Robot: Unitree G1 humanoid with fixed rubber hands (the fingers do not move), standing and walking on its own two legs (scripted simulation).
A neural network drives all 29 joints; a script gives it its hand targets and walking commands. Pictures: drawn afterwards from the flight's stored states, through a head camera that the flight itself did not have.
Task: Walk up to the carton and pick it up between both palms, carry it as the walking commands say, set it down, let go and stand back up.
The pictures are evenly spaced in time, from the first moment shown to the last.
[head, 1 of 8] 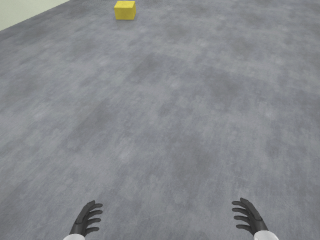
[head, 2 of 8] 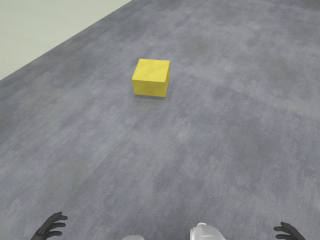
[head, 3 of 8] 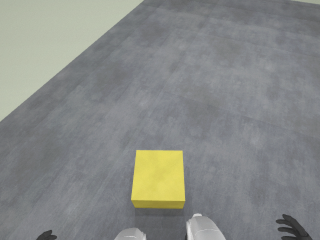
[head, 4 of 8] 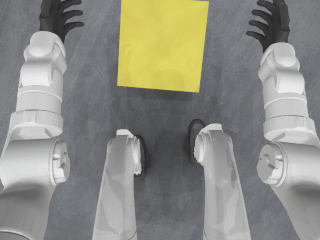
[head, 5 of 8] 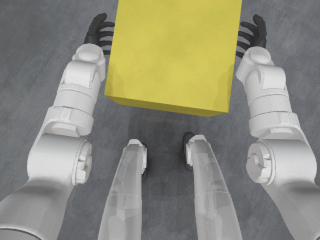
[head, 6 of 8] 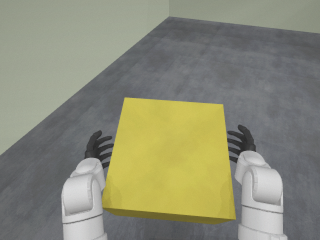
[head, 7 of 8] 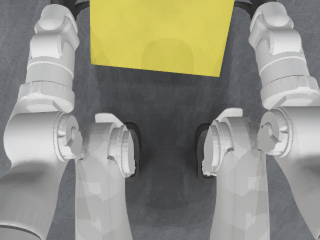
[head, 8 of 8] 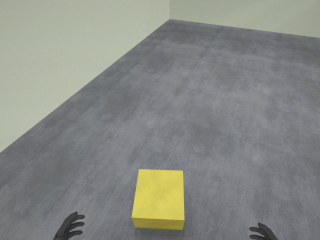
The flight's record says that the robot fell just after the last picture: no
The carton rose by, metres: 0.71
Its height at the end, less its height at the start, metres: +0.00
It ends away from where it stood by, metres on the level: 0.05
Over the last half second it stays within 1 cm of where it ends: yes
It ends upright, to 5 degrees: yes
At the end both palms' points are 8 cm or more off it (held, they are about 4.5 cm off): yes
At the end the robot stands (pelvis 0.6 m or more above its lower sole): yes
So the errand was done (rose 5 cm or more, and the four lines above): yes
